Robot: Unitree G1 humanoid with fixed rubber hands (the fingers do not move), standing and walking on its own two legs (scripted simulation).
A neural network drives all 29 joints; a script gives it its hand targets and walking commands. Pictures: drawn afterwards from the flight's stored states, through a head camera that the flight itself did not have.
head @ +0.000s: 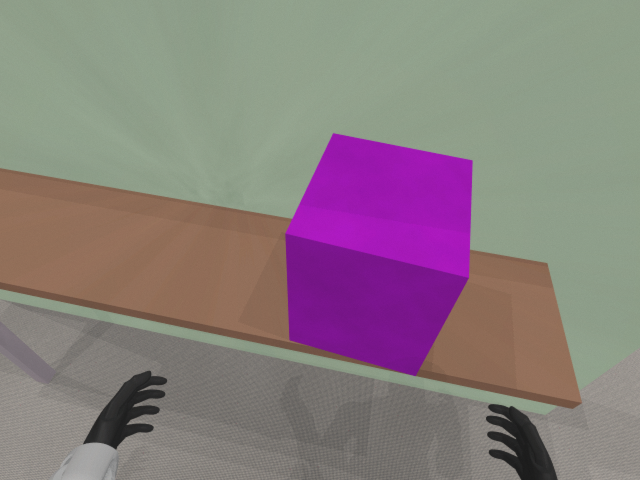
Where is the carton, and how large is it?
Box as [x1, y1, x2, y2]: [285, 133, 472, 375]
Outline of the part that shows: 333,133 285,233 289,339 415,375 468,278 472,160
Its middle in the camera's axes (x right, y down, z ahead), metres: +0.08 +0.03 +0.58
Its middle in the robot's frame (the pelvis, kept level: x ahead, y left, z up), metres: +0.42 -0.06 +0.03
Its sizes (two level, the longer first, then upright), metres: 0.210 0.200 0.250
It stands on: a table, 0.68 m high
